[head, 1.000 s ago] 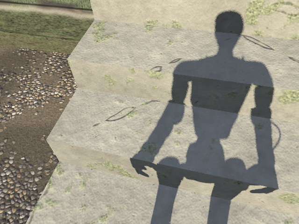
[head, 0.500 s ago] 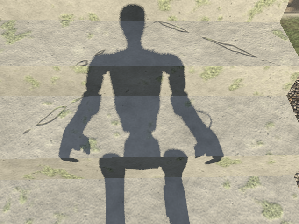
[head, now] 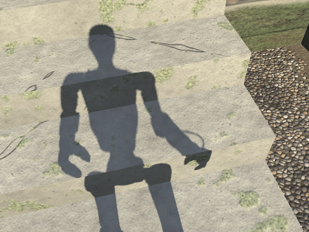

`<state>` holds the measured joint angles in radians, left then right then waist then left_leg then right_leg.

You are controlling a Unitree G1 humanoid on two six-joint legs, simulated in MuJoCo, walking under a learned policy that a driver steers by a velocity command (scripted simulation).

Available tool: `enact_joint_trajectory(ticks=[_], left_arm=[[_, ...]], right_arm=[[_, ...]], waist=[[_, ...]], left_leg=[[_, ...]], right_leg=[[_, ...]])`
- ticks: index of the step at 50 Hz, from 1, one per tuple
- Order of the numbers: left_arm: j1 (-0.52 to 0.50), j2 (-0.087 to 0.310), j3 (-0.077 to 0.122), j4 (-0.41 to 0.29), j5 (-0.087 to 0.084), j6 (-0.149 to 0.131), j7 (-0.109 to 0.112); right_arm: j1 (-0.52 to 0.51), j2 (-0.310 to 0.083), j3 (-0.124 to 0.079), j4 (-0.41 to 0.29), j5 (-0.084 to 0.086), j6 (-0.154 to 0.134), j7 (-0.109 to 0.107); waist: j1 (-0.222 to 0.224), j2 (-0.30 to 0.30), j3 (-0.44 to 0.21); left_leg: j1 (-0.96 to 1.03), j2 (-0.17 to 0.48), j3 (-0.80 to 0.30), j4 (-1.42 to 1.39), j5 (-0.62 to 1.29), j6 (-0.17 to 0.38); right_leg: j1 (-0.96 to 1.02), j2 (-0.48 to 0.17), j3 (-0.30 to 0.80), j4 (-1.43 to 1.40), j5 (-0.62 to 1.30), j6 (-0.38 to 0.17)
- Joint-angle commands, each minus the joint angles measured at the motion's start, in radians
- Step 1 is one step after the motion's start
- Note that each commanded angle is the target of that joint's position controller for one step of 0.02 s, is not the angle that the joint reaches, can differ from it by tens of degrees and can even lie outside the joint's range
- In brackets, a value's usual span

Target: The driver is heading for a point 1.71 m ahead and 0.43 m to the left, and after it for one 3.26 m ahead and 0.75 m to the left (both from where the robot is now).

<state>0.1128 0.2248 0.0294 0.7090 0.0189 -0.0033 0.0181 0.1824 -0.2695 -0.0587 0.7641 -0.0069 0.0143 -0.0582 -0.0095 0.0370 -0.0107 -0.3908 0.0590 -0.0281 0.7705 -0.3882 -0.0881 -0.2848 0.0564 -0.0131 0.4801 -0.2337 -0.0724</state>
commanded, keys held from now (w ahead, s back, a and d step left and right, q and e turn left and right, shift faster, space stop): q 0.32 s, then w+q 0.34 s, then w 0.34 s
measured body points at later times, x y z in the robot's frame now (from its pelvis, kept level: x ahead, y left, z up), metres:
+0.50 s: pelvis -0.01 +0.06 +0.00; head +0.00 +0.09 +0.44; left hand +0.06 +0.35 -0.12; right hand +0.15 -0.18 -0.10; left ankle -0.03 +0.14 -0.74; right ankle +0.01 -0.08 -0.69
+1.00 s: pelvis +0.11 +0.08 +0.00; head +0.12 +0.06 +0.45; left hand +0.11 +0.36 -0.09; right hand +0.35 -0.08 -0.10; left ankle -0.01 +0.17 -0.59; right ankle +0.13 -0.01 -0.74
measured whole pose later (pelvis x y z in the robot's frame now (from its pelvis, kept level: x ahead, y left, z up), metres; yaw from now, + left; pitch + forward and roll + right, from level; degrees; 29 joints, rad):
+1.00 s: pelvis +0.11 +0.08 +0.00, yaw +24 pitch +2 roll +0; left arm 0.27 0.21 0.05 0.73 0.02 -0.09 0.00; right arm 0.24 -0.24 -0.04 0.63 0.01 -0.03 -0.01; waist 0.02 0.05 -0.04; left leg -0.59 -0.09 -0.11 1.46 -0.42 -0.02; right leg -0.22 0.04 -0.04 0.42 -0.25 -0.07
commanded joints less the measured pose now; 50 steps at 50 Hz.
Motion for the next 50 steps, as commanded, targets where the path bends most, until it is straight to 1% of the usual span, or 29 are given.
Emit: enact_joint_trajectory(ticks=[1,2,4,5,7,11,13,15,17,18,19,20,21,22,23,24,25,26,28,34,38,41,42,43,44,45,46,48,50], left_arm=[[-0.023,0.1,0.019,-0.037,0.003,-0.014,0.001],[-0.019,0.099,0.017,-0.025,-0.003,-0.016,0.0],[0.024,0.132,0.025,-0.012,0.003,-0.028,0.0],[0.044,0.157,0.037,-0.023,0.008,-0.031,0.001],[-0.027,0.169,0.047,-0.033,0.004,-0.019,0.019],[0.027,0.176,0.063,-0.031,0.001,0.016,0.041],[0.007,0.173,0.066,-0.044,-0.003,0.014,0.047],[0.0,0.186,0.069,-0.052,0.001,0.004,0.047],[-0.03,0.228,0.084,-0.054,-0.01,-0.004,0.049],[0.005,0.171,0.058,-0.027,0.043,0.006,0.021],[-0.011,0.172,0.063,-0.029,0.037,0.014,0.006],[0.01,0.146,0.058,-0.027,0.036,0.02,-0.004],[0.02,0.068,0.034,-0.057,0.049,0.029,-0.016],[-0.01,0.103,0.035,-0.11,0.051,0.032,-0.015],[-0.033,0.144,0.044,-0.104,0.042,0.027,-0.022],[-0.087,0.218,0.082,-0.117,-0.049,-0.012,-0.003],[-0.066,0.214,0.082,-0.092,-0.041,-0.031,0.01],[-0.052,0.2,0.081,-0.081,-0.017,-0.046,0.016],[-0.041,0.155,0.074,-0.071,0.001,-0.067,0.011],[-0.049,0.079,0.042,-0.06,-0.018,-0.077,0.0],[-0.114,0.082,0.028,-0.107,-0.026,-0.089,-0.018],[-0.022,0.104,0.039,-0.099,-0.021,-0.11,-0.023],[0.035,0.113,0.046,-0.084,-0.007,-0.113,-0.02],[0.152,0.153,0.059,-0.063,0.012,-0.116,-0.017],[0.248,0.241,0.076,-0.047,0.029,-0.111,-0.018],[0.269,0.222,0.082,-0.006,0.017,-0.114,-0.027],[0.258,0.172,0.074,-0.013,-0.008,-0.107,-0.028],[0.228,0.092,0.047,-0.004,-0.014,-0.081,-0.021],[0.254,0.089,0.04,0.018,0.004,-0.077,-0.008]], right_arm=[[-0.021,-0.059,-0.003,-0.054,0.005,-0.021,0.01],[-0.009,-0.056,0.001,-0.044,0.002,-0.026,0.016],[-0.02,-0.14,-0.01,-0.064,-0.012,-0.032,0.017],[-0.032,-0.202,-0.03,-0.053,0.009,-0.033,0.02],[-0.053,-0.118,-0.016,-0.07,0.014,-0.041,0.027],[-0.04,-0.098,-0.016,-0.106,0.008,-0.039,0.024],[-0.021,-0.089,-0.018,-0.123,0.006,-0.024,0.029],[-0.043,-0.083,-0.017,-0.152,0.008,-0.009,0.041],[-0.031,-0.076,-0.012,-0.163,0.01,0.001,0.049],[0.053,-0.048,-0.001,-0.127,-0.027,0.011,0.074],[0.124,-0.056,-0.008,-0.096,-0.027,0.009,0.087],[0.167,-0.099,-0.021,-0.074,-0.037,0.004,0.089],[0.193,-0.193,-0.034,-0.096,-0.047,-0.007,0.082],[0.183,-0.306,-0.065,-0.129,-0.043,-0.005,0.072],[0.141,-0.251,-0.059,-0.125,-0.041,0.001,0.066],[0.085,-0.207,-0.05,-0.161,0.012,-0.039,0.042],[0.045,-0.185,-0.042,-0.163,0.026,-0.055,0.029],[0.033,-0.173,-0.037,-0.17,0.023,-0.062,0.019],[0.077,-0.143,-0.03,-0.17,0.009,-0.073,0.011],[0.111,-0.13,-0.035,-0.181,0.011,-0.054,0.014],[0.138,-0.104,-0.024,-0.18,0.014,-0.046,0.028],[0.067,-0.1,-0.015,-0.205,0.018,-0.04,0.023],[0.036,-0.089,-0.01,-0.218,0.018,-0.043,0.024],[-0.024,-0.05,0.002,-0.247,0.019,-0.05,0.026],[0.037,0.026,0.025,-0.26,-0.002,-0.065,0.027],[0.173,-0.048,0.003,-0.212,0.031,-0.07,0.028],[0.175,-0.12,-0.022,-0.182,0.043,-0.061,0.033],[0.091,-0.059,-0.007,-0.192,0.023,-0.053,0.045],[0.025,-0.008,0.01,-0.218,0.009,-0.063,0.055]], waist=[[0.014,-0.168,-0.063],[-0.004,-0.146,-0.045],[0.017,-0.078,-0.049],[0.065,0.033,-0.042],[0.026,0.029,-0.037],[0.023,-0.07,-0.064],[0.01,-0.16,-0.077],[0.021,-0.14,-0.057],[0.007,-0.112,-0.074],[-0.012,-0.119,-0.063],[-0.039,-0.135,-0.073],[-0.049,-0.024,-0.047],[-0.04,0.24,-0.006],[-0.046,0.256,-0.003],[-0.032,0.137,0.045],[-0.024,0.125,0.047],[-0.003,0.084,0.021],[0.006,0.065,0.014],[0.006,0.035,-0.024],[-0.02,0.127,-0.043],[-0.049,0.126,-0.015],[0.032,0.158,-0.073],[0.065,0.128,-0.11],[0.116,0.039,-0.17],[0.075,-0.247,-0.206],[0.03,-0.305,-0.164],[0.037,-0.165,-0.067],[0.04,-0.104,0.041],[0.045,-0.106,0.087]], left_leg=[[0.089,0.002,0.009,-0.216,0.044,0.019],[0.156,-0.004,0.018,-0.346,0.181,0.035],[0.224,0.06,-0.064,-0.336,0.405,0.073],[0.166,0.053,-0.074,-0.276,0.381,0.12],[0.046,0.033,-0.087,-0.291,0.277,0.129],[-0.033,-0.016,-0.036,-0.109,0.262,0.081],[-0.058,-0.016,0.0,0.045,0.009,0.076],[-0.109,0.02,0.01,0.16,-0.17,0.082],[-0.044,0.039,0.021,0.099,-0.11,0.094],[0.099,-0.017,0.07,-0.047,-0.058,0.114],[0.212,-0.076,0.108,-0.185,0.07,0.129],[0.297,-0.075,0.018,-0.338,0.092,0.147],[0.354,0.196,-0.405,-0.506,0.011,0.209],[0.264,0.305,-0.671,-0.616,-0.047,0.346],[0.221,0.27,-0.6,-0.635,-0.211,0.358],[0.237,0.242,-0.566,-0.607,-0.292,0.372],[0.269,0.213,-0.508,-0.595,-0.247,0.332],[0.266,0.18,-0.449,-0.589,-0.163,0.305],[0.275,0.13,-0.361,-0.572,0.015,0.285],[0.164,0.055,-0.254,-0.517,0.142,0.298],[0.199,0.113,-0.355,-0.473,0.202,0.329],[0.288,0.107,-0.377,-0.362,0.63,0.303],[0.283,0.066,-0.349,-0.276,0.776,0.274],[0.178,-0.004,-0.289,-0.066,0.745,0.215],[-0.099,-0.147,-0.201,0.219,0.154,0.138],[-0.281,-0.183,-0.161,0.446,-0.219,0.081],[-0.4,-0.134,-0.154,0.665,-0.205,0.062],[-0.552,-0.106,-0.123,0.817,-0.067,0.058],[-0.622,-0.101,-0.087,0.942,0.018,0.057]], right_leg=[[0.081,-0.253,0.23,-0.154,0.112,-0.152],[0.055,-0.234,0.213,-0.149,0.08,-0.12],[0.027,-0.18,0.178,-0.108,0.018,-0.045],[0.035,-0.117,0.114,-0.111,-0.008,-0.016],[0.11,-0.101,0.058,-0.053,0.001,-0.008],[0.141,-0.247,0.149,-0.111,0.083,-0.113],[0.115,-0.367,0.217,-0.134,0.157,-0.177],[0.101,-0.438,0.229,-0.142,0.271,-0.211],[0.064,-0.419,0.162,-0.146,0.231,-0.169],[0.009,-0.346,0.044,-0.109,0.191,-0.111],[-0.043,-0.271,-0.038,-0.043,0.015,-0.053],[-0.141,-0.198,-0.12,0.111,-0.188,0.017],[-0.381,-0.097,-0.181,0.411,-0.408,0.096],[-0.448,-0.018,-0.013,0.522,-0.415,0.104],[-0.438,-0.075,0.056,0.57,-0.284,0.098],[-0.49,-0.084,0.091,0.617,-0.224,0.089],[-0.51,-0.104,0.1,0.608,-0.15,0.086],[-0.497,-0.104,0.097,0.583,-0.069,0.09],[-0.451,-0.086,0.08,0.546,0.05,0.098],[-0.218,-0.012,0.004,0.285,0.056,0.146],[-0.195,-0.027,-0.009,0.188,-0.08,0.109],[-0.03,-0.024,-0.028,-0.053,0.032,0.051],[0.093,-0.037,-0.015,-0.144,0.125,0.035],[0.293,-0.14,0.097,-0.183,0.282,0.005],[0.518,-0.357,0.362,-0.128,0.724,-0.077],[0.474,-0.51,0.564,-0.167,0.546,-0.263],[0.412,-0.477,0.518,-0.184,0.255,-0.287],[0.311,-0.355,0.374,-0.23,-0.12,-0.215],[0.243,-0.314,0.312,-0.258,-0.113,-0.195]])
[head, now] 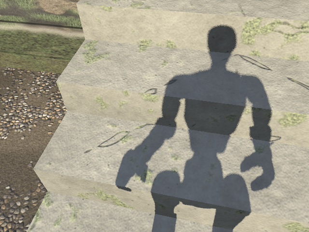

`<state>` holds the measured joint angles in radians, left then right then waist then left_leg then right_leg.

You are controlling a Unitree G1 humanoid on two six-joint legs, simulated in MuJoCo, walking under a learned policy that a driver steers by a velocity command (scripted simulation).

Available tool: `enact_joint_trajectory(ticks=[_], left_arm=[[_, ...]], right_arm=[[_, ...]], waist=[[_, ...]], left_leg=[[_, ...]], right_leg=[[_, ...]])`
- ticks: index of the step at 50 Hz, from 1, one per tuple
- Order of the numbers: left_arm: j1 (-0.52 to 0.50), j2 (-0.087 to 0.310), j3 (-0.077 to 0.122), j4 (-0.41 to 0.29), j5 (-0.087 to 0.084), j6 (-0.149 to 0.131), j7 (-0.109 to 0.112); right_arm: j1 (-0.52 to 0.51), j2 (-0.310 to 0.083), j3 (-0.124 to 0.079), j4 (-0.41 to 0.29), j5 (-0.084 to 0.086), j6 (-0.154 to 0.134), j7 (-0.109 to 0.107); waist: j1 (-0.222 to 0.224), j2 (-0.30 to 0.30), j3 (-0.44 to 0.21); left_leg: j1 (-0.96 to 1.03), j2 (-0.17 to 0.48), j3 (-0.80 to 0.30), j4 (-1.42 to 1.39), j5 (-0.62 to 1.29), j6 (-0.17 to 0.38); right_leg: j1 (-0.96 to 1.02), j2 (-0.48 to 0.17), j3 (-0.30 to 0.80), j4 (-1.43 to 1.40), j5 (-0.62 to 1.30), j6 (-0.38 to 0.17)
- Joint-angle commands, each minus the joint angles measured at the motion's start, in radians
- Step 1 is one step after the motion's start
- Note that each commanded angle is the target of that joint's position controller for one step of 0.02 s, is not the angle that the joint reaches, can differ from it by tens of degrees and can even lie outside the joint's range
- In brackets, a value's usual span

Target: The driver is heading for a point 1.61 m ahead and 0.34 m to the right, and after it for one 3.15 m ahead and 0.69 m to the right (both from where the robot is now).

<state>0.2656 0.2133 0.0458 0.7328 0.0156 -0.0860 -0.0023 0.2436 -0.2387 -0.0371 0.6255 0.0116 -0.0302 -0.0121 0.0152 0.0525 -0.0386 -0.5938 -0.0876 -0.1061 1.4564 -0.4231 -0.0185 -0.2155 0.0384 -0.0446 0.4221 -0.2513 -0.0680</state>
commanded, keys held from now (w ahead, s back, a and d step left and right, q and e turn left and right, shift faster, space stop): w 0.16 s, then w+e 0.36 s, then e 0.42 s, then w+e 0.06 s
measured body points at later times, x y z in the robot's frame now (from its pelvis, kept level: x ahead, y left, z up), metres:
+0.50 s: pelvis +0.24 +0.09 +0.08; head +0.26 +0.08 +0.53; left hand +0.31 +0.35 -0.05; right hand +0.40 -0.14 -0.02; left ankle +0.33 +0.17 -0.57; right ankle +0.10 -0.04 -0.47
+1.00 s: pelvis +0.46 +0.02 +0.18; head +0.47 +0.03 +0.63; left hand +0.73 +0.10 +0.09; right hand +0.35 -0.16 +0.03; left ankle +0.34 +0.18 -0.56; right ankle +0.56 -0.12 -0.40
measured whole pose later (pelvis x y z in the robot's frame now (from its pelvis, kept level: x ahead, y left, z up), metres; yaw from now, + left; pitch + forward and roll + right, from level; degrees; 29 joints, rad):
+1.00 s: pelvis +0.46 +0.02 +0.18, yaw -20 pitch +7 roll -3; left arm -0.02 0.14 -0.08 0.72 0.01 0.07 -0.10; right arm 0.44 -0.15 0.02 1.07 -0.10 -0.11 0.07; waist -0.01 0.02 -0.12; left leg 0.07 0.15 0.39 0.16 -0.26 -0.01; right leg -1.09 -0.01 -0.11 1.38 -0.39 -0.16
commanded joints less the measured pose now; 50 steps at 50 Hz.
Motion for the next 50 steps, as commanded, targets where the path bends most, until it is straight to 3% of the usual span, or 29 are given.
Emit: enact_joint_trajectory(ticks=[1,7,10,12,13,14,15,16,17,18,19,20,21,23,25,26,27,29,31,33,35,38,41,42,44,46,47,48,50], left_arm=[[0.123,0.094,0.019,0.013,0.009,0.005,0.017],[0.283,0.069,-0.001,0.147,-0.016,0.034,0.032],[0.325,0.057,-0.02,0.185,-0.018,0.052,0.051],[0.333,0.064,-0.027,0.191,-0.043,0.076,0.069],[0.316,0.075,-0.025,0.18,-0.046,0.077,0.074],[0.35,0.109,-0.013,0.191,-0.076,0.074,0.08],[0.354,0.128,-0.013,0.203,-0.071,0.065,0.074],[0.267,0.218,0.007,0.185,0.0,0.035,0.034],[0.253,0.24,0.017,0.176,0.003,0.007,0.016],[0.197,0.281,0.04,0.174,-0.027,-0.015,-0.002],[0.21,0.236,0.047,0.147,-0.051,-0.041,-0.023],[0.197,0.098,0.035,0.059,-0.043,-0.044,-0.045],[0.203,0.027,0.033,0.056,-0.001,-0.028,-0.04],[0.119,-0.038,0.026,-0.008,0.041,0.025,-0.012],[0.1,-0.073,0.013,-0.034,0.04,0.049,0.018],[0.036,-0.07,-0.027,0.019,-0.006,0.029,-0.084],[0.065,-0.056,-0.019,0.033,-0.012,0.022,-0.118],[0.058,-0.036,-0.025,0.037,0.001,0.013,-0.124],[0.025,0.041,-0.01,0.043,-0.014,0.017,-0.119],[-0.007,0.033,-0.021,0.082,-0.014,0.028,-0.133],[-0.11,0.012,-0.045,0.059,-0.018,0.025,-0.117],[-0.321,-0.051,-0.096,-0.054,-0.039,0.04,-0.077],[-0.325,-0.033,-0.101,-0.064,-0.028,0.068,-0.067],[-0.373,0.0,-0.1,-0.099,-0.013,0.083,-0.067],[-0.393,-0.018,-0.104,-0.102,0.004,0.119,-0.069],[-0.482,-0.048,-0.132,-0.12,0.019,0.179,-0.098],[-0.398,-0.061,-0.121,-0.099,0.026,0.172,-0.11],[-0.345,-0.059,-0.122,-0.094,0.004,0.172,-0.118],[-0.198,0.025,-0.082,-0.048,-0.018,0.136,-0.091]], right_arm=[[-0.047,-0.006,0.002,-0.086,-0.008,-0.025,0.012],[-0.202,0.108,0.075,-0.153,0.008,-0.031,0.01],[-0.329,0.156,0.121,-0.24,-0.01,-0.044,0.022],[-0.434,0.164,0.15,-0.329,-0.022,-0.058,0.04],[-0.461,0.139,0.158,-0.349,-0.038,-0.062,0.049],[-0.535,0.182,0.173,-0.404,-0.043,-0.073,0.048],[-0.474,0.138,0.147,-0.369,-0.027,-0.074,0.044],[-0.261,0.08,0.1,-0.244,-0.035,0.004,0.022],[-0.018,0.046,0.069,-0.167,-0.021,0.018,0.011],[0.126,-0.004,0.037,-0.138,-0.027,0.012,0.001],[0.187,-0.062,0.002,-0.101,-0.051,-0.001,-0.005],[0.229,-0.222,-0.05,-0.045,-0.066,0.0,0.001],[0.112,-0.185,-0.054,-0.039,-0.056,0.012,0.005],[-0.08,-0.04,-0.022,0.038,-0.047,0.02,0.003],[-0.096,0.079,0.011,0.127,-0.063,-0.01,0.016],[-0.1,0.138,0.048,0.112,-0.061,-0.042,0.056],[-0.016,0.113,0.039,0.199,-0.069,-0.045,0.072],[-0.034,0.092,0.037,0.262,-0.075,-0.05,0.083],[-0.111,0.056,0.032,0.268,-0.093,-0.056,0.073],[-0.018,0.051,0.039,0.315,-0.121,-0.064,0.052],[0.092,0.069,0.059,0.38,-0.142,-0.068,0.041],[0.198,0.02,0.059,0.455,-0.157,-0.057,0.03],[0.212,-0.001,0.059,0.454,-0.184,-0.08,0.027],[0.22,0.003,0.063,0.456,-0.185,-0.076,0.04],[0.271,-0.013,0.064,0.457,-0.179,-0.08,0.043],[0.169,-0.058,0.042,0.423,-0.12,-0.067,0.085],[0.12,-0.109,0.021,0.372,-0.089,-0.089,0.07],[0.141,-0.151,0.013,0.378,-0.093,-0.106,0.073],[0.115,-0.205,-0.013,0.348,-0.096,-0.11,0.081]], waist=[[0.015,-0.116,0.116],[0.035,-0.14,0.158],[0.032,-0.139,0.177],[0.035,-0.118,0.158],[0.033,-0.095,0.113],[0.039,-0.146,0.061],[0.014,-0.154,-0.005],[-0.04,-0.241,-0.063],[-0.127,-0.318,-0.192],[-0.232,-0.338,-0.291],[-0.248,-0.217,-0.375],[-0.206,0.245,-0.438],[-0.133,0.154,-0.422],[0.001,0.013,-0.053],[0.066,0.057,0.059],[-0.034,0.063,0.108],[0.002,0.042,0.086],[0.059,-0.052,0.048],[0.081,-0.04,-0.031],[0.038,0.043,-0.053],[0.002,-0.059,-0.023],[-0.025,-0.011,-0.055],[-0.017,-0.009,-0.085],[-0.014,-0.046,-0.099],[-0.022,0.031,-0.073],[-0.002,0.023,-0.008],[0.041,0.075,-0.019],[0.076,0.127,-0.054],[0.113,0.172,-0.082]], left_leg=[[-0.458,0.049,-0.008,0.317,0.072,-0.01],[-0.908,0.116,0.014,0.692,0.008,-0.019],[-1.051,0.178,0.073,0.712,0.017,-0.021],[-0.893,0.242,0.146,0.415,0.123,-0.033],[-0.553,0.236,0.236,0.158,0.209,-0.022],[-0.223,0.23,0.241,-0.045,0.141,0.009],[-0.022,0.159,0.321,-0.135,0.11,0.024],[0.058,0.057,0.349,-0.121,-0.123,0.101],[0.213,0.021,0.303,-0.164,-0.044,0.129],[0.33,0.025,0.195,-0.375,0.007,0.15],[0.519,0.178,-0.122,-0.539,-0.134,0.168],[0.593,0.482,-0.661,-0.941,-0.106,0.211],[0.478,0.502,-0.812,-1.071,-0.24,0.191],[0.153,0.455,-0.535,-1.043,-0.544,0.181],[0.023,0.403,-0.281,-1.005,-0.367,0.147],[-0.003,0.377,-0.233,-1.036,-0.11,0.218],[0.05,0.408,-0.237,-1.079,0.024,0.242],[0.123,0.397,-0.063,-1.108,0.175,0.233],[0.159,0.358,0.116,-1.172,0.267,0.222],[0.264,0.345,0.18,-1.212,0.4,0.245],[0.448,0.344,0.218,-1.182,0.473,0.227],[0.687,0.398,0.238,-1.24,0.672,0.238],[0.716,0.367,0.32,-1.269,0.757,0.225],[0.721,0.375,0.342,-1.267,0.671,0.209],[0.74,0.387,0.352,-1.287,0.697,0.225],[0.585,0.446,0.374,-1.371,0.72,0.248],[0.574,0.448,0.434,-1.341,1.101,0.246],[0.565,0.484,0.432,-1.286,1.454,0.287],[0.665,0.461,0.449,-1.121,1.692,0.301]], right_leg=[[0.153,-0.291,0.318,-0.192,-0.021,-0.201],[0.223,-0.335,0.275,-0.204,0.025,-0.186],[0.235,-0.331,0.265,-0.215,0.058,-0.138],[0.074,-0.278,0.248,-0.296,0.038,-0.124],[-0.1,-0.248,0.199,-0.415,0.15,-0.143],[-0.205,-0.271,0.202,-0.527,0.248,-0.133],[-0.15,-0.242,0.155,-0.483,0.52,-0.126],[0.01,-0.203,0.026,-0.307,1.194,-0.142],[0.108,-0.245,0.059,-0.095,1.594,-0.115],[0.18,-0.252,0.07,0.148,1.594,-0.069],[-0.038,-0.178,0.091,0.453,1.253,-0.035],[-0.272,0.039,0.124,0.875,0.169,-0.007],[-0.339,0.018,0.287,1.217,0.103,-0.014],[-0.485,-0.074,0.138,1.338,0.199,-0.005],[-0.581,-0.065,0.139,1.492,0.21,-0.035],[-0.689,-0.008,0.307,1.648,0.26,-0.143],[-0.796,0.012,0.337,1.697,0.304,-0.196],[-0.9,0.011,0.331,1.607,0.26,-0.226],[-0.887,-0.004,0.241,1.548,0.254,-0.179],[-0.975,0.016,0.174,1.812,0.181,-0.153],[-1.203,0.011,0.225,1.809,0.137,-0.167],[-1.391,-0.015,0.158,1.81,-0.111,-0.17],[-1.333,-0.061,0.104,1.666,-0.011,-0.15],[-1.314,-0.095,0.092,1.471,0.058,-0.132],[-1.292,-0.119,0.036,1.373,0.104,-0.114],[-1.085,-0.126,-0.05,1.102,-0.259,-0.121],[-0.898,-0.091,-0.108,1.048,-0.212,-0.093],[-0.754,-0.036,-0.132,1.01,-0.127,-0.085],[-0.615,0.103,-0.154,0.763,-0.092,-0.094]])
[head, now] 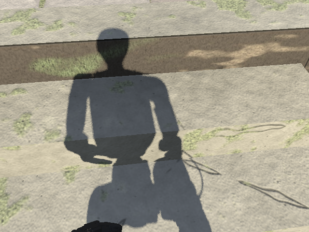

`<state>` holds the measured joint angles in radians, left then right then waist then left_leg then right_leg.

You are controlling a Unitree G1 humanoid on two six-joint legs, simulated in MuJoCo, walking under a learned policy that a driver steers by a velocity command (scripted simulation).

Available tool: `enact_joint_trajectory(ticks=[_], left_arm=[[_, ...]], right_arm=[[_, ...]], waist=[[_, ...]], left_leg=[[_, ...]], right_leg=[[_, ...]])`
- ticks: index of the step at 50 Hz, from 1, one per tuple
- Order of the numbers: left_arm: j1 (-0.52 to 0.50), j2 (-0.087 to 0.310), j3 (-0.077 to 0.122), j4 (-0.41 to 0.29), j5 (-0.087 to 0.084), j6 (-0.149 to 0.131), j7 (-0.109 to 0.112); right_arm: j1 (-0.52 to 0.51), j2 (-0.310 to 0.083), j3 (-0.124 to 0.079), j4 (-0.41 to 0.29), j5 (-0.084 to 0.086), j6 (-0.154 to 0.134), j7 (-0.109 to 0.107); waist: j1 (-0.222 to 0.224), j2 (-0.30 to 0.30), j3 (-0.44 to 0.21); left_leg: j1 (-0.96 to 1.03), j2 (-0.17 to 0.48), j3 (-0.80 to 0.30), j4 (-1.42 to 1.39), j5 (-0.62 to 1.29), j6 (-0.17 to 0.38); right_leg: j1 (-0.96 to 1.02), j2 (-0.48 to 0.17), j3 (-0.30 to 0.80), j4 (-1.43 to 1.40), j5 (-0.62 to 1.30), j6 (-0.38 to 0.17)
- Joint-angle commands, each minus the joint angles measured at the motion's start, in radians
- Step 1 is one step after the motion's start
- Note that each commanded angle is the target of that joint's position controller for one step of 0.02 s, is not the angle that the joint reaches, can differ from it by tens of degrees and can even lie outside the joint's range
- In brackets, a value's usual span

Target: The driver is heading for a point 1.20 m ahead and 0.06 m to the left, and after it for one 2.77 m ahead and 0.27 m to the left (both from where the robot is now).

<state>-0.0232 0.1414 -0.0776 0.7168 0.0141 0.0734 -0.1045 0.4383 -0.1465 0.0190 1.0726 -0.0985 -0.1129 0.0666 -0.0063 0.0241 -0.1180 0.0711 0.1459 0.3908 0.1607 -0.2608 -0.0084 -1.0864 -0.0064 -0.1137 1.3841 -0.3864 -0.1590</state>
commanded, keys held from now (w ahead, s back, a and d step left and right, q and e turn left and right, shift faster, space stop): w+e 0.10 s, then w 0.22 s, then w+q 0.68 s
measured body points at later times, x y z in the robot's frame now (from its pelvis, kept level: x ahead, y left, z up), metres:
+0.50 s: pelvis +0.24 -0.03 +0.16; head +0.22 -0.02 +0.61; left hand +0.16 +0.14 +0.00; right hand +0.37 -0.23 +0.03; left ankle +0.40 +0.08 -0.27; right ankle +0.14 -0.10 -0.58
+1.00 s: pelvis +0.52 +0.02 +0.32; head +0.50 +0.02 +0.77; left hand +0.68 +0.23 +0.21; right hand +0.42 -0.16 +0.16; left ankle +0.45 +0.07 -0.41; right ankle +0.64 -0.12 -0.08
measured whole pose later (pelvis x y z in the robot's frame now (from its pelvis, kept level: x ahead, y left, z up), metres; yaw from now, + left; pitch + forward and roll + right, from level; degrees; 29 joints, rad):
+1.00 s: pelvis +0.52 +0.02 +0.32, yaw +6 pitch +5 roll +0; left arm 0.07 0.16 -0.06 0.87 0.05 -0.05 -0.05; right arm 0.55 -0.06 0.05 1.19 -0.12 -0.07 0.08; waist -0.02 -0.01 -0.15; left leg -0.28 -0.13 -0.05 0.61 -0.40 0.12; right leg -1.45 -0.06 0.06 2.13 -0.13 -0.22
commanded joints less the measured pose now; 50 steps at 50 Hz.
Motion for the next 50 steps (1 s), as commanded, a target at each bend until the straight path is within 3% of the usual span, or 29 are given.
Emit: enact_joint_trajectory(ticks=[1,2,3,4,5,8,10,12,15,19,20,21,23,25,26,28,30,31,32,33,34,35,36,38,41,44,45,48,50], left_arm=[[0.181,0.164,0.07,-0.006,-0.029,-0.036,0.041],[0.302,0.208,0.091,0.03,-0.037,-0.045,0.067],[0.516,0.26,0.113,0.092,0.033,-0.043,0.08],[0.621,0.361,0.151,0.143,0.046,-0.052,0.071],[0.561,0.338,0.153,0.171,0.043,-0.083,0.078],[0.359,0.102,0.077,0.27,0.006,-0.129,0.042],[0.241,0.026,0.046,0.287,0.042,-0.135,0.025],[0.257,0.038,0.047,0.312,0.039,-0.159,0.022],[0.499,0.05,0.042,0.386,0.079,-0.17,0.034],[0.627,0.048,0.03,0.45,0.097,-0.172,0.043],[0.543,0.08,0.067,0.423,-0.022,-0.204,0.085],[0.636,0.055,0.024,0.444,0.109,-0.192,0.053],[0.68,0.055,0.024,0.443,0.121,-0.193,0.032],[0.702,0.054,0.018,0.424,0.081,-0.181,0.011],[0.597,0.045,0.012,0.375,0.062,-0.184,0.006],[0.488,0.154,0.029,0.335,0.035,-0.19,-0.004],[0.526,0.256,0.063,0.34,0.012,-0.208,0.006],[0.549,0.291,0.084,0.359,0.024,-0.206,0.002],[0.615,0.261,0.091,0.366,0.072,-0.202,-0.009],[0.714,0.182,0.081,0.36,0.12,-0.189,-0.025],[0.557,0.157,0.087,0.318,0.105,-0.157,-0.038],[0.406,0.138,0.106,0.3,0.052,-0.143,-0.047],[0.407,0.136,0.111,0.297,0.028,-0.153,-0.024],[0.28,0.102,0.092,0.235,0.039,-0.159,0.023],[0.27,0.067,0.061,0.181,0.042,-0.133,0.048],[0.202,0.089,0.056,0.162,0.022,-0.135,0.042],[0.179,0.059,0.041,0.175,0.017,-0.135,0.033],[-0.03,0.035,0.012,0.077,0.035,-0.139,0.052],[-0.139,0.06,0.011,0.025,0.042,-0.132,0.066]], right_arm=[[-0.076,-0.28,-0.071,-0.106,-0.012,-0.021,0.007],[0.006,-0.24,-0.063,-0.116,-0.05,-0.016,0.024],[-0.101,-0.211,-0.062,-0.142,-0.044,0.012,0.051],[-0.11,-0.193,-0.068,-0.151,0.027,0.04,0.08],[-0.179,-0.154,-0.069,-0.158,0.065,0.038,0.071],[-0.168,-0.048,-0.017,-0.144,0.022,0.022,0.02],[-0.165,-0.094,-0.02,-0.139,0.023,0.045,0.003],[-0.208,-0.138,-0.03,-0.137,0.036,0.062,0.002],[-0.296,-0.08,-0.006,-0.146,0.033,0.059,0.004],[-0.423,-0.047,0.027,-0.198,0.034,0.049,-0.017],[-0.562,0.084,0.042,-0.323,0.077,0.058,-0.069],[-0.505,-0.052,0.036,-0.261,0.058,0.069,-0.039],[-0.548,-0.067,0.023,-0.286,0.039,0.087,-0.019],[-0.699,-0.045,0.033,-0.345,0.033,0.119,-0.01],[-0.639,-0.007,0.039,-0.328,0.033,0.132,0.006],[-0.602,-0.006,0.04,-0.35,0.043,0.155,0.041],[-0.608,-0.052,0.02,-0.392,0.043,0.141,0.06],[-0.561,-0.062,0.013,-0.382,0.054,0.125,0.06],[-0.392,-0.116,-0.013,-0.321,0.056,0.113,0.04],[-0.221,-0.151,-0.016,-0.261,0.075,0.112,0.021],[0.066,-0.205,-0.04,-0.166,0.037,0.122,0.001],[0.167,-0.221,-0.045,-0.136,0.0,0.103,-0.022],[0.123,-0.218,-0.05,-0.109,0.026,0.075,-0.032],[-0.064,-0.085,-0.032,-0.062,0.047,0.056,-0.018],[-0.197,0.027,0.014,-0.014,0.033,0.052,0.007],[-0.194,-0.021,0.002,-0.027,0.016,0.012,0.013],[-0.064,-0.034,0.003,0.017,-0.003,0.013,0.003],[0.146,-0.004,0.02,0.096,-0.035,0.034,0.008],[0.17,-0.017,0.023,0.098,-0.042,0.017,0.023]], waist=[[0.136,0.174,-0.073],[0.146,0.029,-0.219],[0.233,-0.118,-0.252],[0.236,-0.137,-0.254],[0.194,-0.176,-0.08],[0.0,-0.057,-0.012],[-0.065,0.038,-0.001],[-0.082,-0.004,0.021],[0.0,-0.118,0.032],[0.049,-0.06,0.117],[0.03,0.046,0.205],[0.061,-0.099,0.107],[0.079,-0.145,0.131],[0.111,-0.133,0.167],[0.058,-0.15,0.19],[-0.027,-0.162,0.086],[-0.039,-0.19,0.039],[-0.046,-0.223,0.014],[-0.03,-0.175,-0.119],[-0.033,-0.038,-0.305],[-0.202,0.145,-0.295],[-0.215,0.235,-0.131],[-0.165,0.154,-0.033],[-0.041,-0.083,0.032],[0.102,-0.079,0.011],[0.11,-0.059,0.04],[0.06,0.046,0.033],[-0.002,0.025,0.084],[-0.028,-0.018,0.062]], left_leg=[[-0.147,0.185,-0.037,0.373,1.493,0.245],[-0.491,0.102,-0.12,0.633,1.129,0.189],[-0.782,-0.053,-0.234,0.927,0.172,0.119],[-0.874,-0.135,-0.527,1.328,0.21,0.105],[-0.99,-0.174,-0.617,1.574,0.28,0.095],[-1.116,-0.181,-0.658,1.894,0.402,0.181],[-1.191,-0.163,-0.63,1.886,0.407,0.204],[-1.219,-0.109,-0.549,1.86,0.285,0.183],[-1.38,-0.123,-0.464,2.13,0.156,0.18],[-1.756,-0.106,-0.513,2.203,0.11,0.214],[-1.549,-0.12,-0.354,2.035,0.032,0.107],[-1.629,-0.048,-0.482,1.96,0.252,0.166],[-1.642,-0.039,-0.369,1.814,0.297,0.142],[-1.545,-0.004,-0.302,1.596,0.121,0.148],[-1.357,0.0,-0.276,1.512,0.112,0.144],[-0.891,-0.106,-0.191,1.412,0.082,0.136],[-0.888,-0.201,-0.102,1.098,-0.121,0.123],[-0.852,-0.231,-0.085,0.933,-0.156,0.142],[-0.606,-0.234,-0.201,0.914,0.051,0.2],[-0.166,-0.147,-0.581,0.814,0.124,0.323],[0.037,-0.047,-0.964,0.435,-0.167,0.381],[-0.103,0.008,-1.252,0.24,-0.464,0.346],[-0.214,0.02,-1.238,0.261,-0.505,0.301],[-0.375,0.008,-1.023,0.308,-0.196,0.281],[-0.487,-0.041,-0.744,0.287,0.12,0.199],[-0.656,-0.144,-0.517,0.241,0.164,0.148],[-0.593,-0.127,-0.592,0.23,0.138,0.197],[-0.365,-0.064,-0.734,0.233,-0.02,0.227],[-0.375,-0.072,-0.739,0.191,-0.007,0.237]], right_leg=[[0.49,0.162,0.043,-0.225,0.192,-0.063],[0.883,0.116,0.308,-0.346,0.182,-0.143],[1.097,-0.012,0.678,-0.741,0.03,-0.206],[1.008,-0.121,1.01,-0.978,-0.329,-0.168],[0.82,-0.126,1.017,-1.016,-0.437,-0.132],[0.563,-0.054,0.804,-0.91,-0.275,-0.127],[0.516,-0.045,0.654,-0.945,-0.102,-0.123],[0.502,-0.053,0.497,-0.962,-0.002,-0.076],[0.614,-0.043,0.481,-0.97,0.002,-0.077],[0.914,-0.156,0.537,-0.979,0.004,-0.109],[0.69,-0.156,0.478,-1.104,-0.144,-0.046],[0.831,-0.145,0.502,-1.024,-0.013,-0.084],[0.875,-0.16,0.413,-1.098,0.051,-0.108],[0.866,-0.23,0.413,-1.241,0.175,-0.141],[0.775,-0.255,0.343,-1.282,0.357,-0.14],[0.597,-0.259,0.215,-1.274,0.967,-0.157],[0.963,-0.261,0.156,-1.146,1.514,-0.144],[1.108,-0.26,0.124,-1.056,1.723,-0.137],[1.08,-0.203,0.071,-0.861,1.801,-0.08],[0.733,-0.134,0.156,-0.654,1.535,-0.028],[0.391,0.03,0.208,-0.34,0.725,0.016],[0.186,0.104,0.366,0.139,0.44,0.022],[0.086,0.071,0.424,0.363,0.486,0.025],[-0.03,0.079,0.414,0.558,0.474,-0.033],[-0.143,0.022,0.338,0.686,0.448,-0.087],[-0.08,-0.045,0.172,0.555,0.397,-0.055],[-0.167,-0.029,0.141,0.793,0.323,-0.042],[-0.483,-0.039,0.172,0.866,0.177,-0.087],[-0.391,-0.077,0.113,0.565,0.297,-0.042]])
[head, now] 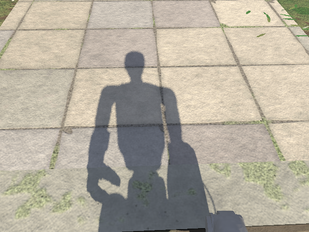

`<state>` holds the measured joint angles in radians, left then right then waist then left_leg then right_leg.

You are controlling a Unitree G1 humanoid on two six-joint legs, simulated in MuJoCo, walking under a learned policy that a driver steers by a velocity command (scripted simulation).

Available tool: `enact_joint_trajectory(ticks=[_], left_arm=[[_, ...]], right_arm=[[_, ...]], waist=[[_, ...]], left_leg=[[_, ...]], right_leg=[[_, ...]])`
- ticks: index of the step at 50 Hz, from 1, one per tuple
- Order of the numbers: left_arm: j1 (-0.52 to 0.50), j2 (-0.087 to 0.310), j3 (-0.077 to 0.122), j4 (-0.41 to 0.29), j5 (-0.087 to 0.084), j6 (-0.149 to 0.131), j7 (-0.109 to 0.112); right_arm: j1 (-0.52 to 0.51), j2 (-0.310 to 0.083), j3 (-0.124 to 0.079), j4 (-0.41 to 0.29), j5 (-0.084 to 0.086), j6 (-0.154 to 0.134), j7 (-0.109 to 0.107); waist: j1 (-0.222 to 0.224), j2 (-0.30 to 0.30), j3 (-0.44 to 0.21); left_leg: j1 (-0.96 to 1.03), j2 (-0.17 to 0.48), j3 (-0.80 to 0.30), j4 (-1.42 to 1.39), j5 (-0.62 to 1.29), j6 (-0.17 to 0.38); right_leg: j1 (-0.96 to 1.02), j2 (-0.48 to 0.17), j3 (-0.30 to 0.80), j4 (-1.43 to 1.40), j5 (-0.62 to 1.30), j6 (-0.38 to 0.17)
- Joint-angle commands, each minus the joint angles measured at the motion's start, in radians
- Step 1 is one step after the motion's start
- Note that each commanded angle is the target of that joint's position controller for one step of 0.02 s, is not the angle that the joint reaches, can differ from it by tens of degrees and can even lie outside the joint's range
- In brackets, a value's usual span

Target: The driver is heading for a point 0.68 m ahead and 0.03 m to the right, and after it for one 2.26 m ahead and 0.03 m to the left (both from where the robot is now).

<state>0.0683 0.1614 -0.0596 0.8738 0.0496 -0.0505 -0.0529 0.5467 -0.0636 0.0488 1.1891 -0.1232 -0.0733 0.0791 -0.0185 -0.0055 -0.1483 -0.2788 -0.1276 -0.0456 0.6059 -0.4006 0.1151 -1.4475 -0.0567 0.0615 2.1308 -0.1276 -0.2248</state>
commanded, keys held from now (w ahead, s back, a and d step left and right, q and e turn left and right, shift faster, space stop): w+q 0.06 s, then q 0.02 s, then no key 0.66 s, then e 0.12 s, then w+e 0.14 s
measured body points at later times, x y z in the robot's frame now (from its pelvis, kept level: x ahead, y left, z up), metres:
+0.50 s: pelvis +0.21 -0.02 +0.18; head +0.20 -0.01 +0.63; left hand +0.27 +0.21 +0.03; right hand +0.40 -0.22 +0.06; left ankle +0.27 +0.14 -0.47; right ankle +0.26 -0.11 -0.55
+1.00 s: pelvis +0.25 +0.00 +0.18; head +0.26 +0.00 +0.63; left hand +0.34 +0.26 +0.05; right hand +0.42 -0.25 +0.07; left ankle +0.27 +0.12 -0.55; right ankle +0.20 -0.12 -0.45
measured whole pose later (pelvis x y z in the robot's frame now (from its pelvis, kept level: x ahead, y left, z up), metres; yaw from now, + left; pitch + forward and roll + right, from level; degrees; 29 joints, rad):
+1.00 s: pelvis +0.25 +0.00 +0.18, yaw +5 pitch +4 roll +1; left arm 0.21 0.23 0.08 0.93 0.03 -0.07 -0.02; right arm 0.11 -0.22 -0.06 0.85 -0.03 -0.09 -0.06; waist -0.03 -0.01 -0.06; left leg -0.37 0.03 0.09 0.52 -0.23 0.07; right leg -0.57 -0.01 0.01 1.27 -0.45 -0.07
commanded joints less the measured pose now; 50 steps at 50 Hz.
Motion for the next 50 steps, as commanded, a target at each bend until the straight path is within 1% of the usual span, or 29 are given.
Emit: enact_joint_trajectory(ticks=[1,3,4,5,6,7,8,9,10,11,12,13,14,16,18,19,21,22,25,27,28,29,30,32,38,42,45,48,50], left_arm=[[-0.284,0.036,-0.008,-0.151,0.004,0.002,0.021],[-0.442,-0.005,-0.014,-0.211,0.023,0.041,0.022],[-0.365,-0.039,-0.015,-0.2,0.03,0.048,0.012],[-0.37,-0.004,-0.003,-0.24,0.001,0.059,0.004],[-0.398,0.029,0.009,-0.254,-0.006,0.065,-0.005],[-0.333,0.07,0.028,-0.238,-0.01,0.061,-0.008],[-0.179,0.105,0.051,-0.207,-0.014,0.056,0.01],[0.085,0.125,0.061,-0.13,-0.013,0.05,0.02],[0.298,0.179,0.081,-0.07,0.004,0.06,0.033],[0.374,0.203,0.096,-0.053,0.059,0.07,0.022],[0.246,0.235,0.108,-0.032,0.044,0.021,0.035],[0.103,0.181,0.105,-0.023,0.005,-0.006,0.032],[0.078,0.05,0.074,0.033,-0.01,-0.015,0.023],[-0.017,-0.125,0.028,0.07,-0.019,-0.034,0.033],[-0.041,-0.092,0.041,0.061,-0.003,-0.044,0.037],[-0.099,-0.075,0.041,0.032,0.001,-0.039,0.007],[-0.266,0.038,0.057,-0.077,-0.013,-0.07,-0.018],[-0.314,0.108,0.069,-0.111,-0.015,-0.08,-0.015],[-0.21,0.144,0.075,-0.069,-0.028,-0.084,-0.014],[-0.044,0.096,0.076,0.004,-0.065,-0.075,-0.049],[0.073,0.077,0.081,0.039,-0.068,-0.065,-0.071],[0.306,0.055,0.098,0.076,-0.059,-0.056,-0.065],[0.35,0.035,0.089,0.096,-0.052,-0.061,-0.054],[0.065,0.091,0.1,0.015,-0.031,-0.053,-0.04],[0.029,0.068,0.104,0.037,-0.044,-0.046,-0.046],[-0.039,0.129,0.13,-0.047,-0.042,-0.051,0.006],[0.033,0.116,0.138,-0.043,-0.027,-0.042,0.038],[0.168,0.128,0.151,0.019,-0.013,-0.028,0.043],[0.057,0.055,0.134,-0.031,-0.026,-0.026,0.025]], right_arm=[[0.092,-0.102,-0.008,-0.02,-0.008,-0.029,0.011],[0.078,-0.102,-0.003,-0.052,0.043,-0.032,0.032],[0.009,-0.089,0.004,-0.103,0.07,-0.044,0.036],[-0.063,-0.176,-0.018,-0.138,0.086,-0.059,0.043],[-0.039,-0.24,-0.036,-0.157,0.116,-0.08,0.039],[-0.042,-0.297,-0.063,-0.16,0.141,-0.086,0.037],[-0.087,-0.326,-0.09,-0.165,0.132,-0.086,0.038],[0.014,-0.225,-0.086,-0.166,0.08,-0.087,0.032],[0.019,-0.159,-0.074,-0.19,0.061,-0.073,0.046],[-0.081,-0.185,-0.114,-0.122,0.119,-0.03,0.052],[-0.139,-0.19,-0.124,-0.157,0.142,-0.024,0.049],[-0.138,-0.173,-0.122,-0.141,0.131,-0.017,0.025],[-0.202,-0.161,-0.116,-0.16,0.11,-0.011,0.002],[-0.261,-0.058,-0.073,-0.213,0.087,0.011,-0.022],[-0.287,-0.058,-0.059,-0.235,0.083,0.028,-0.028],[-0.301,-0.062,-0.056,-0.244,0.105,0.028,-0.005],[-0.19,-0.161,-0.08,-0.179,0.096,0.018,0.043],[-0.195,-0.208,-0.09,-0.187,0.102,0.003,0.055],[-0.283,-0.227,-0.093,-0.215,0.084,-0.024,0.037],[-0.326,-0.223,-0.09,-0.231,0.108,-0.036,0.0],[-0.332,-0.228,-0.089,-0.238,0.103,-0.038,-0.027],[-0.425,-0.297,-0.094,-0.285,0.113,-0.041,-0.036],[-0.545,-0.284,-0.091,-0.331,0.128,-0.041,-0.021],[-0.522,-0.223,-0.094,-0.303,0.138,-0.024,-0.004],[-0.469,-0.223,-0.096,-0.277,0.131,-0.021,-0.01],[-0.505,-0.297,-0.132,-0.364,0.118,-0.024,-0.079],[-0.4,-0.305,-0.148,-0.367,0.102,-0.015,-0.129],[-0.341,-0.321,-0.149,-0.364,0.1,-0.024,-0.163],[-0.352,-0.265,-0.12,-0.346,0.085,-0.023,-0.155]], waist=[[-0.045,0.054,0.116],[-0.064,0.108,0.151],[-0.015,0.165,0.162],[0.049,0.186,0.088],[0.041,0.178,0.051],[0.064,0.198,0.039],[0.129,0.213,-0.016],[0.11,-0.012,-0.362],[0.185,-0.232,-0.489],[0.27,-0.301,-0.285],[0.188,-0.113,-0.063],[0.104,-0.066,0.019],[0.069,0.066,0.014],[-0.026,0.065,0.014],[-0.036,0.032,-0.024],[-0.07,0.044,-0.032],[-0.164,0.016,-0.018],[-0.163,-0.018,-0.048],[-0.118,-0.004,0.02],[-0.076,0.013,0.061],[-0.025,-0.003,0.034],[0.13,0.094,-0.03],[0.152,0.118,-0.053],[0.056,0.064,0.029],[0.013,0.03,0.04],[-0.01,0.017,-0.009],[-0.035,0.079,0.031],[-0.071,0.239,0.075],[-0.067,0.129,0.064]], left_leg=[[-0.041,0.209,-0.322,-0.284,0.164,0.138],[-0.146,0.281,-0.37,-0.439,0.287,0.188],[-0.163,0.304,-0.308,-0.429,0.569,0.192],[-0.287,0.28,-0.251,-0.418,1.13,0.204],[-0.195,0.301,-0.261,-0.38,1.52,0.175],[0.011,0.314,-0.231,-0.3,1.735,0.142],[0.101,0.31,-0.198,-0.161,1.887,0.092],[-0.051,0.255,-0.185,0.136,1.689,0.007],[-0.364,0.11,-0.195,0.389,0.942,-0.043],[-0.49,-0.013,-0.241,0.999,0.288,-0.066],[-0.626,0.052,-0.25,1.187,0.36,-0.042],[-0.669,0.087,-0.213,1.252,0.34,-0.025],[-0.683,0.092,-0.188,1.271,0.3,0.023],[-0.695,0.137,-0.187,1.173,0.187,0.058],[-0.723,0.142,-0.158,1.063,0.212,0.022],[-0.608,0.183,-0.103,1.004,0.217,-0.029],[-0.244,0.211,0.035,0.778,0.288,-0.114],[-0.044,0.195,0.067,0.712,0.333,-0.159],[-0.069,0.217,0.028,0.306,0.315,-0.217],[-0.087,0.192,0.054,-0.097,0.416,-0.204],[-0.059,0.189,0.043,-0.138,0.528,-0.162],[-0.025,0.236,-0.048,-0.096,0.78,-0.05],[-0.019,0.258,-0.077,-0.087,0.707,0.016],[-0.144,0.21,-0.062,-0.126,0.312,-0.012],[-0.037,0.188,-0.029,-0.144,0.274,-0.034],[0.041,0.197,-0.006,-0.105,0.355,0.015],[0.117,0.322,-0.175,-0.242,0.046,0.121],[0.133,0.625,-0.566,-0.485,-0.273,0.306],[0.172,0.544,-0.354,-0.445,-0.229,0.19]], right_leg=[[-0.003,-0.04,-0.084,-0.269,0.076,0.064],[0.168,-0.043,-0.171,-0.463,-0.093,0.111],[0.326,-0.027,-0.223,-0.535,-0.141,0.12],[0.66,0.047,-0.278,-0.681,-0.114,0.126],[0.777,0.107,-0.314,-0.801,-0.126,0.165],[0.768,0.155,-0.317,-0.992,-0.169,0.16],[0.901,0.155,-0.245,-1.138,-0.11,0.132],[1.387,-0.002,0.039,-1.098,0.374,-0.037],[1.651,-0.222,0.554,-1.455,0.287,-0.237],[1.374,-0.327,0.896,-1.717,-0.138,-0.272],[1.163,-0.27,0.779,-1.739,-0.419,-0.152],[1.03,-0.267,0.601,-1.701,-0.386,-0.133],[0.984,-0.249,0.452,-1.693,-0.246,-0.111],[0.92,-0.163,0.205,-1.728,-0.068,-0.029],[0.971,-0.105,0.049,-1.741,0.046,-0.003],[0.92,-0.07,-0.068,-1.768,0.13,0.049],[0.697,0.029,-0.26,-1.835,0.277,0.126],[0.64,0.052,-0.301,-1.867,0.387,0.145],[0.923,-0.042,-0.212,-1.739,0.359,0.097],[1.121,-0.11,-0.107,-1.624,0.331,0.053],[1.187,-0.114,-0.081,-1.58,0.28,0.073],[1.237,-0.034,-0.135,-1.539,0.085,0.143],[1.215,-0.007,-0.152,-1.557,-0.018,0.188],[1.197,-0.007,-0.175,-1.594,-0.123,0.194],[1.164,-0.019,-0.15,-1.643,-0.074,0.186],[1.096,-0.025,-0.106,-1.582,0.04,0.135],[0.931,0.0,-0.085,-1.506,-0.228,0.13],[0.657,0.01,0.025,-0.724,-0.375,0.16],[0.471,0.025,0.029,-0.321,-0.365,0.131]])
